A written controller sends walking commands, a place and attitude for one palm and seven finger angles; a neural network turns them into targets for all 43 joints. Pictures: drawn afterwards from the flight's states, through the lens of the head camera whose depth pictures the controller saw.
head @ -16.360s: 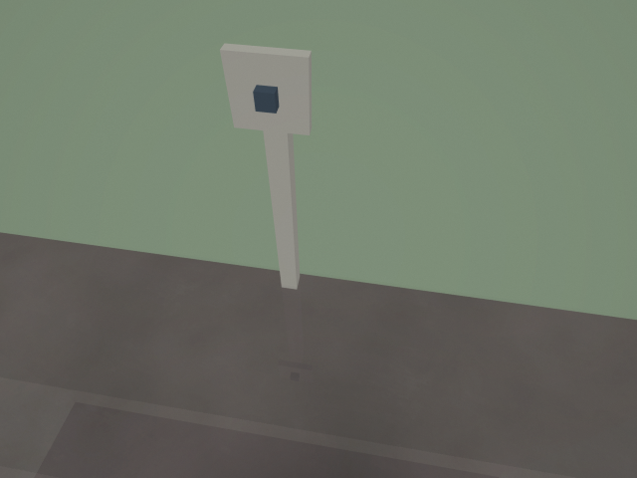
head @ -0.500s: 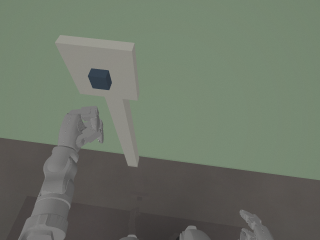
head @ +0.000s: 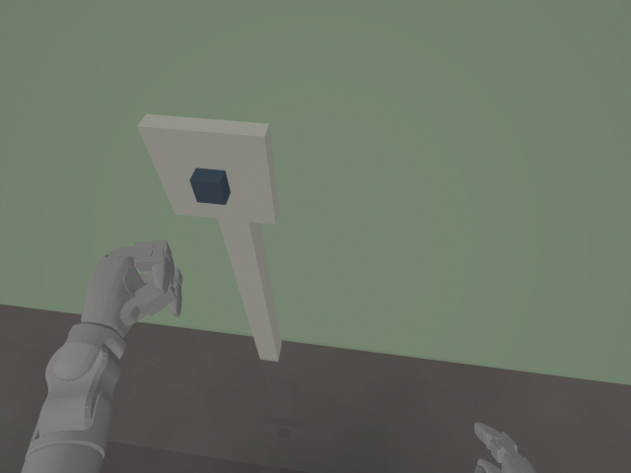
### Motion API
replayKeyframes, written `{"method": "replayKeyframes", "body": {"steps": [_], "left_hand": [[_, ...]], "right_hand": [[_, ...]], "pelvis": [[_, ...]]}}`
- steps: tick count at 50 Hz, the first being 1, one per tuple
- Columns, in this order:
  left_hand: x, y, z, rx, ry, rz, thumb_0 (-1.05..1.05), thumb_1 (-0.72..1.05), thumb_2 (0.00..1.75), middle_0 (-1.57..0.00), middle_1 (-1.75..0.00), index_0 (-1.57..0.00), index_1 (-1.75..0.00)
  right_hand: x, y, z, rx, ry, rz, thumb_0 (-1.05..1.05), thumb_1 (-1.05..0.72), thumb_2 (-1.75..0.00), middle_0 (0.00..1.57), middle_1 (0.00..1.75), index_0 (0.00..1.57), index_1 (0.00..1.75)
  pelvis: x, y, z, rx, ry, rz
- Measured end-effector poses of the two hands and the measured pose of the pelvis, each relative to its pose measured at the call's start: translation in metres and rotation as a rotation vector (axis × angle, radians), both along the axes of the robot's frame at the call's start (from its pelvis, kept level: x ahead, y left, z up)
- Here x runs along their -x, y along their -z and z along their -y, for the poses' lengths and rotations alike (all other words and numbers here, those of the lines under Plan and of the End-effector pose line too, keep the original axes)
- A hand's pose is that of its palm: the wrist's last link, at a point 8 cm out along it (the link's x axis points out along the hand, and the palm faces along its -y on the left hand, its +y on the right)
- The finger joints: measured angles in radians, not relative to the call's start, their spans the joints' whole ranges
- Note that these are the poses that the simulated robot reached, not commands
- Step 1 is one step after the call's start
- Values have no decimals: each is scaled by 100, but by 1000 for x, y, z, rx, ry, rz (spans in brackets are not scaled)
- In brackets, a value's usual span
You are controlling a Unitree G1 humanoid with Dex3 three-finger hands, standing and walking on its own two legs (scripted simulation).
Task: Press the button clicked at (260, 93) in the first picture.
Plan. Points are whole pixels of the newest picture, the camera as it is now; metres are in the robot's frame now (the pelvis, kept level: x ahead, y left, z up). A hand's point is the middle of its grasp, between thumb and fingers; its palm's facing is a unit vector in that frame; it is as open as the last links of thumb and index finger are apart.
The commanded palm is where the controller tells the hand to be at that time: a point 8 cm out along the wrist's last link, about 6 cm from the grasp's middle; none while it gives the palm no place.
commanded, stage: draw the hand back to the body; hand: left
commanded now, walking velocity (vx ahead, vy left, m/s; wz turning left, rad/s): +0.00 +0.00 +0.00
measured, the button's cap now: (211, 185) +0.51 +0.18 +0.07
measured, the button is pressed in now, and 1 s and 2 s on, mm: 0 0 0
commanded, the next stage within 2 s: step back with the hand held close in 1.12 s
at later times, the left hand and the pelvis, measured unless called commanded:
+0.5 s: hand (81, 335) +0.23 +0.23 +0.14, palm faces +0.31 -0.90 -0.30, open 3.1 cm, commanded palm +0.19 +0.27 +0.16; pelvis +0.01 +0.00 +0.03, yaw +1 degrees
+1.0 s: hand out of the picture +0.18 +0.25 +0.20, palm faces +0.45 -0.80 -0.39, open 3.1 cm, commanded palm +0.13 +0.28 +0.21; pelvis +0.01 +0.01 +0.03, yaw +1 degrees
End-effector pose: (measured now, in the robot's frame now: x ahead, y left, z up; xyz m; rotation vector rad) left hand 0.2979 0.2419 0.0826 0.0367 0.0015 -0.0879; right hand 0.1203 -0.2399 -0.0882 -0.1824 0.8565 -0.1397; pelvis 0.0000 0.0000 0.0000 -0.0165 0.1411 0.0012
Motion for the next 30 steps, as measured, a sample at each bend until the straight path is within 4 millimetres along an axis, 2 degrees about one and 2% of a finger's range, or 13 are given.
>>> {"method": "replayKeyframes", "body": {"steps": [4,8,12,15,22,26,30], "left_hand": [[20,-7,-1,-5,3,-1,2,90,90,-130,-150,-130,-150],[36,-24,-5,-13,-4,42,2,90,90,-130,-150,-130,-150],[52,-44,-8,-134,-144,66,2,90,90,-130,-150,-130,-150],[67,-51,-6,-169,-224,64,2,90,90,-130,-150,-130,-150],[97,-62,-20,-246,-356,35,2,89,90,-130,-150,-131,-150],[108,-79,-31,-293,-417,67,2,89,90,-130,-150,-131,-150],[117,-96,-33,-322,-443,110,2,89,90,-130,-150,-131,-150]], "right_hand": [[-14,-12,-1,13,-21,82,1,-90,-90,20,30,20,30],[-31,-26,-7,15,-48,172,1,-90,-90,20,30,20,30],[-46,-38,-14,21,-70,222,1,-90,-90,20,30,20,30],[-53,-44,-21,16,-86,234,1,-90,-90,20,30,20,30],[-62,-46,-34,7,-123,209,1,-90,-90,20,30,20,30],[-65,-44,-39,-2,-144,198,1,-90,-90,20,30,20,30],[-68,-43,-43,-14,-154,197,1,-90,-90,20,30,20,30]], "pelvis": [[3,-3,-1,1,-4,31],[5,-6,-1,3,-9,62],[5,-13,-1,0,-10,99],[3,-18,-2,-1,-12,122],[-4,-27,-3,-3,-16,167],[-8,-30,-4,-2,-19,185],[-11,-32,-6,-1,-18,197]]}}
